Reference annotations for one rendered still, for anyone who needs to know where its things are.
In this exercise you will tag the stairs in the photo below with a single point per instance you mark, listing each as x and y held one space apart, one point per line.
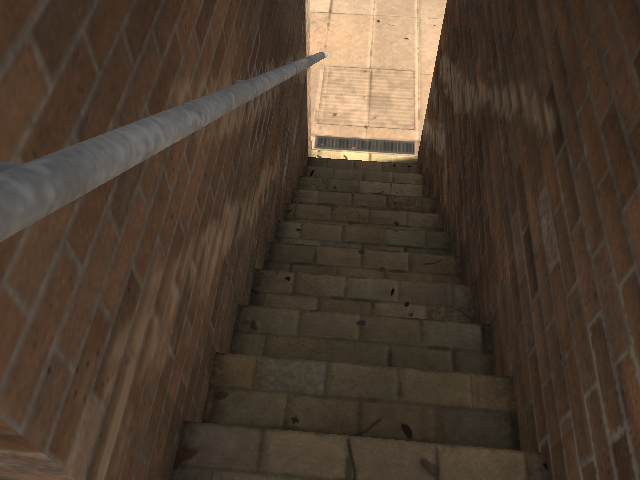
358 356

